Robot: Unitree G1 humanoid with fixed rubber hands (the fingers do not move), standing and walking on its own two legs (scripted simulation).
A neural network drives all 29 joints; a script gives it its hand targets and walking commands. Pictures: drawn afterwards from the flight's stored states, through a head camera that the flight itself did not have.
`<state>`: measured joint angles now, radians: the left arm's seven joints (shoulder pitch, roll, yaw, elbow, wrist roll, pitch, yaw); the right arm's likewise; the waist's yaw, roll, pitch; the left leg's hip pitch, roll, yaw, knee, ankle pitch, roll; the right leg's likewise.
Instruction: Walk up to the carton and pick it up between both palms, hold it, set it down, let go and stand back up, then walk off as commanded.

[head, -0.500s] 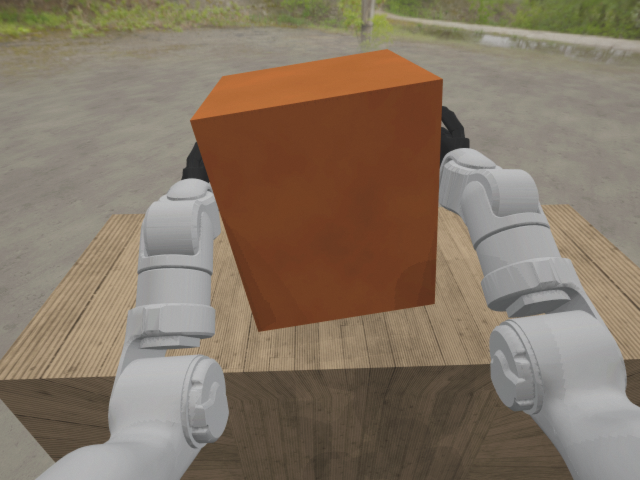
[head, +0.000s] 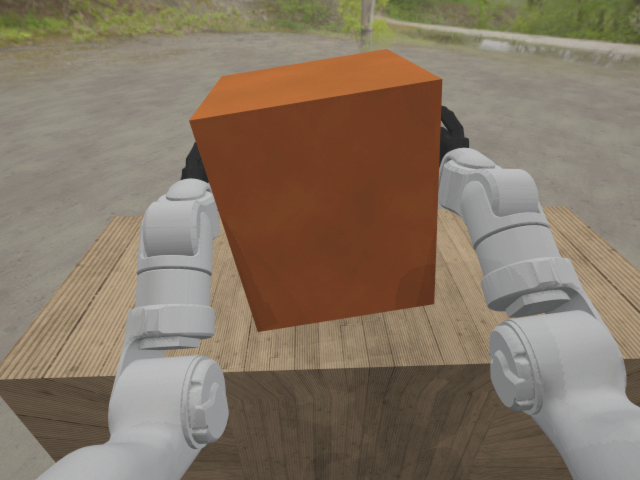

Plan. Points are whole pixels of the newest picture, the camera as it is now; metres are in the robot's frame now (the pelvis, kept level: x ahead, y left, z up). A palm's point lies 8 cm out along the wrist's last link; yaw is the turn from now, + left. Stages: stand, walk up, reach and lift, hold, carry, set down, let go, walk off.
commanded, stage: hold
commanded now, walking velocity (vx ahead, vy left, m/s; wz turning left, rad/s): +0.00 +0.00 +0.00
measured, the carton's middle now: (324, 186) +0.38 +0.01 +0.26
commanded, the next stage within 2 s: set down in 0.04 s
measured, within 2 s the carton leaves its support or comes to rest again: neither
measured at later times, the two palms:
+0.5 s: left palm (197, 206) +0.40 +0.17 +0.23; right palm (428, 184) +0.40 -0.13 +0.25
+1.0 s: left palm (206, 209) +0.41 +0.16 +0.21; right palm (427, 194) +0.42 -0.14 +0.23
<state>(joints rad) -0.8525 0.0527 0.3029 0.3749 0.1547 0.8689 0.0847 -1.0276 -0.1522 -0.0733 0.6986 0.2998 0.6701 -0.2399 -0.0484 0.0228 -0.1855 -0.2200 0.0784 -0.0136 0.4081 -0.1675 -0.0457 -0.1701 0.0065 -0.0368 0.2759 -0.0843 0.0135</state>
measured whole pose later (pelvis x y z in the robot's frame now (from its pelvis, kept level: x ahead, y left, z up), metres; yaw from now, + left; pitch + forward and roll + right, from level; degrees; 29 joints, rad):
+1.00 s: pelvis +0.01 +0.00 +0.00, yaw +0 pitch -4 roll -2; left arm -0.89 0.05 0.37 0.63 0.24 0.48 0.06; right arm -0.99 -0.09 -0.11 0.94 0.13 0.22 -0.17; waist -0.05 -0.02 -0.05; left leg -0.15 0.08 -0.02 0.39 -0.18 -0.05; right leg -0.10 0.01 -0.04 0.26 -0.10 0.02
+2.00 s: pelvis +0.03 -0.01 +0.00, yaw +0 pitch -1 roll -1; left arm -0.89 0.04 0.39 0.87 0.24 0.26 0.09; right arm -0.99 -0.08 -0.22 1.09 -0.02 0.09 -0.12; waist -0.05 -0.02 -0.04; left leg -0.15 0.08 -0.02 0.35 -0.19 -0.05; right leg -0.12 0.01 -0.04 0.26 -0.12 0.01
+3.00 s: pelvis +0.05 -0.01 +0.00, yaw +0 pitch +4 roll -1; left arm -0.89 0.03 0.45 1.00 0.24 0.09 0.09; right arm -0.92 -0.04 -0.35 1.08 -0.19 -0.01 -0.09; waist -0.05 -0.02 -0.01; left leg -0.21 0.08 -0.01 0.33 -0.19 -0.06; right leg -0.19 0.01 -0.04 0.26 -0.14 0.01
